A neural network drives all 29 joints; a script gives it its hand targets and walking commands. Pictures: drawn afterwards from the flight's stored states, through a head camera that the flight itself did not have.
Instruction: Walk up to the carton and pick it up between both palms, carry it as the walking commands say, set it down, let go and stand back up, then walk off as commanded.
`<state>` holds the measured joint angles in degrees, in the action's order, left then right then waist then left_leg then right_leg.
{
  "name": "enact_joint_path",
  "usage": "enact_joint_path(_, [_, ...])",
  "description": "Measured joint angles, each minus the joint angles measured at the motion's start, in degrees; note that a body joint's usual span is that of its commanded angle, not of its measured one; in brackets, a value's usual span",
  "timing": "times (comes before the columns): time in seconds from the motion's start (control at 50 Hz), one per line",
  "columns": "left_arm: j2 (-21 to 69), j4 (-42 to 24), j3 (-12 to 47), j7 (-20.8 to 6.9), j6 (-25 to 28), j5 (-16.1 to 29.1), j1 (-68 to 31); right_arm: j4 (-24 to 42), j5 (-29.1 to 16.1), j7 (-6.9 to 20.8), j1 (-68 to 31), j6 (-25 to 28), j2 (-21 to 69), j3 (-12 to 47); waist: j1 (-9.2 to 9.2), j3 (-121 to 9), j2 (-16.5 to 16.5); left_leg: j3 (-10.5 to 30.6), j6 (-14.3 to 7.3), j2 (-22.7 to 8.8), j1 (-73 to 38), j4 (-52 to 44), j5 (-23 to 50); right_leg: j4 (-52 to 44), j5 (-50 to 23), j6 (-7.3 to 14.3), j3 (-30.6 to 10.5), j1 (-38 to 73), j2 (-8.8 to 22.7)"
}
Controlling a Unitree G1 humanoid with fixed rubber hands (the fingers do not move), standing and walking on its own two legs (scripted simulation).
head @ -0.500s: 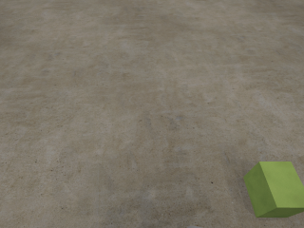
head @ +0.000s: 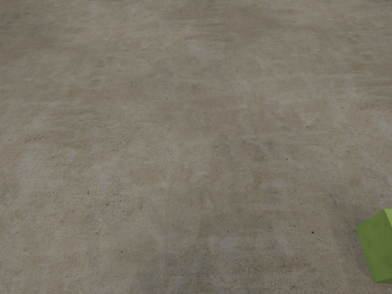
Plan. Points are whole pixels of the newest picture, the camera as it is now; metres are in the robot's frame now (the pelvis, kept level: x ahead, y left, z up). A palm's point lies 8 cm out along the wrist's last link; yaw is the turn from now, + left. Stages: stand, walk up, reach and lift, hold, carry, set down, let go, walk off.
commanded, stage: walk off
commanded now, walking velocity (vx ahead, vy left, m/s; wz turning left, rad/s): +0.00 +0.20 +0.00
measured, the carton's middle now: out of the picture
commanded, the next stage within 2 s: stand in 0.38 s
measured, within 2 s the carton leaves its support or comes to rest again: neither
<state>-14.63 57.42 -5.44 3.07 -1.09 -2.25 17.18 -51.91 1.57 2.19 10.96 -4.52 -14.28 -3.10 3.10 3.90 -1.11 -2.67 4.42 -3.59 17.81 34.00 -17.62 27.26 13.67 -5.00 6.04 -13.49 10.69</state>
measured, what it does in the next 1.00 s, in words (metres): steps to the left: left foot, then right foot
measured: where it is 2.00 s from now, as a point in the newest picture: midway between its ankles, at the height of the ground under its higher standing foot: outside the picture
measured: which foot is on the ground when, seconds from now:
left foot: up 0.00-0.02, down 0.04-0.40, up 0.42-0.66, down 0.68-1.00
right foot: down 0.00-0.02, up 0.04-0.38, down 0.40-0.70, up 0.72-1.00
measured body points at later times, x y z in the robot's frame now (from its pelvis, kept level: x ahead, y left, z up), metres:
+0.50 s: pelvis +0.00 +0.11 +0.00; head +0.01 +0.08 +0.45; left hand +0.05 +0.36 -0.13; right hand +0.02 -0.13 -0.16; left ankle -0.02 +0.21 -0.69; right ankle -0.01 +0.03 -0.74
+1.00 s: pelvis -0.02 +0.18 +0.00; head +0.02 +0.18 +0.45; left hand +0.07 +0.44 -0.13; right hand +0.05 -0.08 -0.14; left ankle -0.01 +0.30 -0.74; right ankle -0.02 +0.06 -0.71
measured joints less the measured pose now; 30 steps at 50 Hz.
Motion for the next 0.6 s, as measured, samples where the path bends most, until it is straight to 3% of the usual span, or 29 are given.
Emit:
enact_joint_path(0.02, [-0.4,-0.1,-0.2,-0.1,-0.1,0.1,0.3,0.3,0.2,0.0,-0.2,0.5,-0.2,-0.1,0.05,-0.2,-0.1,-0.8,-0.6,0.1,-2.3,-4.7,2.0,1.7,0.6,-0.6,-0.3,-1.0,0.3])
enact_joint_path(0.06, [-1.6,-0.2,-0.5,-0.1,-1.0,0.0,0.2,0.1,0.6,-0.3,-0.7,1.5,0.5,-0.1,-0.22,0.2,-1.7,-1.7,-2.5,1.2,-2.4,-5.2,3.8,10.7,9.6,1.6,-2.8,-4.8,0.5])
enact_joint_path(0.1, [-1.8,-0.5,-0.3,0.3,-2.2,0.7,-0.4,0.1,0.8,-0.8,-0.5,2.0,1.1,0.4,-0.86,0.0,-2.0,-2.1,-4.2,1.3,-1.9,-4.3,3.1,23.2,16.6,4.0,-6.0,-9.6,-3.0])
enact_joint_path(0.18, [-1.3,-1.3,0.1,0.1,-2.2,0.7,-2.4,0.1,0.6,-2.3,1.0,2.0,1.8,1.2,-2.11,-1.0,-1.7,-3.0,-6.0,2.2,-3.5,-7.4,4.5,35.9,14.2,5.5,-4.1,-14.1,-6.9])
enact_joint_path(0.24, [-0.3,-1.7,0.7,0.1,-2.1,0.7,-3.6,-0.2,0.6,-3.1,1.6,2.2,2.1,1.6,-2.97,-1.7,-1.1,-3.7,-7.3,3.5,-3.9,-8.1,4.7,33.4,13.6,5.4,-0.7,-12.9,-7.8])
enact_joint_path(0.32, [2.0,-2.4,2.1,0.7,-1.9,1.3,-5.1,-1.1,0.7,-3.6,2.3,2.1,2.4,2.1,-3.85,-2.1,0.3,-4.9,-8.9,5.6,-3.7,-7.1,4.0,21.9,14.4,6.5,1.2,-8.0,-8.7])
enact_joint_path(0.38, [3.9,-2.6,3.1,1.1,-1.1,1.6,-5.3,-2.2,0.3,-3.7,3.4,1.7,2.3,2.2,-3.7,-2.3,1.6,-6.0,-9.8,7.2,-3.2,-5.5,3.0,8.6,7.7,7.1,1.8,-2.1,-8.9])
enact_joint_path(0.4, [4.6,-2.6,3.3,1.1,-0.6,1.2,-5.1,-2.6,-0.1,-3.7,3.9,1.7,2.1,2.1,-3.41,-2.5,2.5,-6.1,-9.7,7.2,-2.7,-4.2,2.3,4.9,5.3,7.6,1.9,-0.5,-9.0])
enact_joint_path(0.46, [5.2,-2.3,3.5,0.7,-0.1,0.4,-4.0,-3.6,-0.3,-3.4,4.7,1.1,2.2,1.6,-2.85,-2.3,3.8,-3.4,-6.1,7.0,1.8,8.3,-5.8,3.4,3.8,8.0,2.3,0.3,-8.5])
enact_joint_path(0.5, [5.1,-1.9,3.4,0.3,0.2,0.5,-3.2,-4.0,-0.3,-3.0,4.7,1.1,2.1,1.2,-2.63,-2.1,3.7,-0.4,-4.2,6.4,4.0,15.3,-4.9,0.3,2.3,7.4,2.4,1.8,-7.9])
enact_joint_path(0.54, [4.7,-1.5,3.4,0.1,0.7,0.7,-2.9,-4.6,-0.3,-2.7,4.7,1.3,2.1,0.8,-2.42,-1.8,3.3,1.5,-2.5,4.8,4.0,15.7,-3.0,-2.3,0.7,6.7,2.3,3.0,-7.3])
enact_joint_path(0.6, [4.4,-1.0,3.6,-0.4,1.4,0.5,-3.2,-5.3,-0.5,-2.8,4.6,1.2,2.1,0.6,-1.95,-1.4,2.5,2.2,-0.6,1.9,1.0,8.1,-2.5,-3.2,-0.1,5.7,2.2,3.3,-6.5])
